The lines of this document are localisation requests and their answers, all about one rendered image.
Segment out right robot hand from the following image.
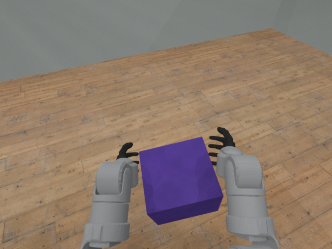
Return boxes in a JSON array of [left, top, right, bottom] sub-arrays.
[[208, 127, 236, 165]]

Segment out robot left forearm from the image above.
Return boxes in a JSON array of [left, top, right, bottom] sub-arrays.
[[80, 158, 139, 249]]

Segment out carton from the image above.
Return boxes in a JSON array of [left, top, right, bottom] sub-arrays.
[[139, 137, 224, 225]]

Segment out left robot hand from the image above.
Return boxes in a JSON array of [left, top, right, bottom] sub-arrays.
[[117, 142, 139, 172]]

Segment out robot right forearm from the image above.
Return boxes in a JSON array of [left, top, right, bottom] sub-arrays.
[[216, 146, 280, 249]]

